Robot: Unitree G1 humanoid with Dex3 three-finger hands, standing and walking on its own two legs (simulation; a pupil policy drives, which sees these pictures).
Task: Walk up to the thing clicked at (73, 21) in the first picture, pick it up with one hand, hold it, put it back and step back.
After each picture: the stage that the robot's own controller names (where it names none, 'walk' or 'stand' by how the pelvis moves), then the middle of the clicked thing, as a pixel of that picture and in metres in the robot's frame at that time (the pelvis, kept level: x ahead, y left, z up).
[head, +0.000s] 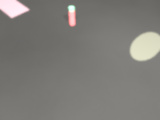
stand; (71, 16) +1.77 +0.14 -0.65
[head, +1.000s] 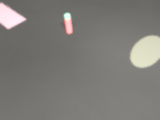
walk; (68, 23) +1.64 +0.32 -0.65
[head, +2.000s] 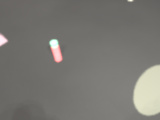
walk; (56, 51) +1.11 +0.36 -0.65
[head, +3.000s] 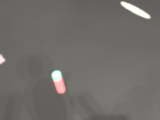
walk; (58, 82) +0.73 +0.28 -0.65
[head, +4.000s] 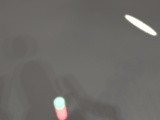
walk; (60, 109) +0.51 +0.20 -0.65
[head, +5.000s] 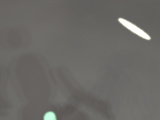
stand; out of the picture +0.39 +0.21 -0.64
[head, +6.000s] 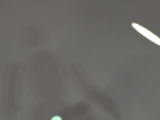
stand; out of the picture +0.38 +0.19 -0.65
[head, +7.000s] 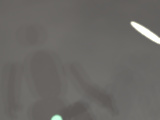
stand; out of the picture +0.38 +0.20 -0.66
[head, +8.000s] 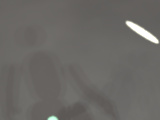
stand; out of the picture +0.38 +0.22 -0.66
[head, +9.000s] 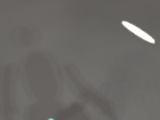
stand; out of the picture +0.37 +0.23 -0.66
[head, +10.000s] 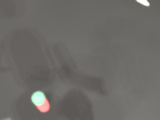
go down; (41, 102) +0.39 +0.24 -0.55
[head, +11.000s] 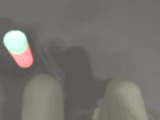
go down; (21, 52) +0.43 +0.27 -0.24
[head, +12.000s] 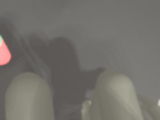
close in; out of the picture +0.42 +0.29 -0.22
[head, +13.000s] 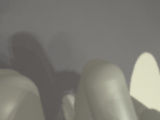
close; out of the picture +0.41 +0.31 -0.15
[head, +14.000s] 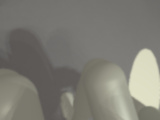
lift; out of the picture +0.39 +0.32 -0.15
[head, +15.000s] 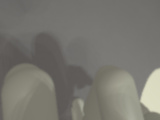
lift; out of the picture +0.31 +0.28 -0.14
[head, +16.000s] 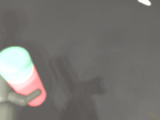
lift; (26, 82) +0.31 +0.18 +0.05
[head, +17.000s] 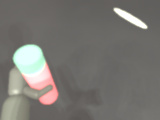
hold; (40, 79) +0.33 +0.15 +0.05
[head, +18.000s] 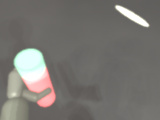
hold; (38, 82) +0.32 +0.16 +0.03
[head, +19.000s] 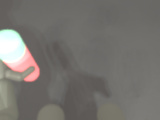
crouch; (20, 60) +0.39 +0.20 -0.03
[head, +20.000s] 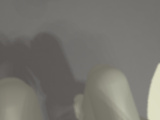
lower; out of the picture +0.44 +0.30 -0.12
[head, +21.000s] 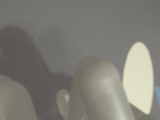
lower; out of the picture +0.42 +0.31 -0.16
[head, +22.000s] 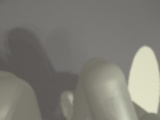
lower; out of the picture +0.40 +0.32 -0.16
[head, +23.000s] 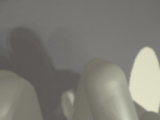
lower; out of the picture +0.40 +0.32 -0.16
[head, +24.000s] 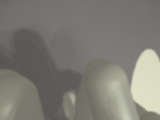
lower; out of the picture +0.39 +0.31 -0.16
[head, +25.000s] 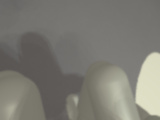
open; out of the picture +0.39 +0.28 -0.16
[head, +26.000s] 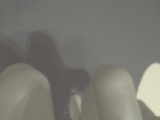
stand; out of the picture +0.40 +0.27 -0.18
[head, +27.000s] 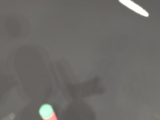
stand; (48, 116) +0.36 +0.20 -0.54
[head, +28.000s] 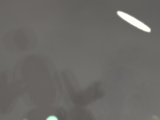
stand; out of the picture +0.36 +0.20 -0.60
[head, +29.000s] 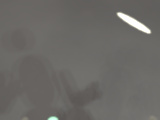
stand; out of the picture +0.36 +0.19 -0.60
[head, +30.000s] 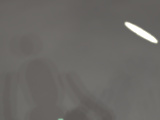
stand; out of the picture +0.38 +0.18 -0.65
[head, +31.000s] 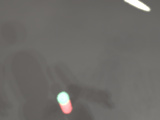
walk; (65, 103) +0.45 +0.16 -0.63
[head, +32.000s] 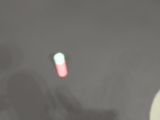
walk; (61, 65) +0.76 +0.20 -0.63
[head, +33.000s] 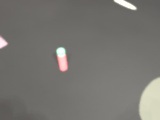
walk; (62, 59) +1.02 +0.24 -0.64
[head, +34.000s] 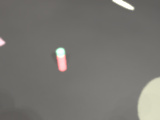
stand; (61, 60) +1.00 +0.21 -0.66
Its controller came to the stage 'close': yes
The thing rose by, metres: 0.68
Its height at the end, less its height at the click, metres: +0.00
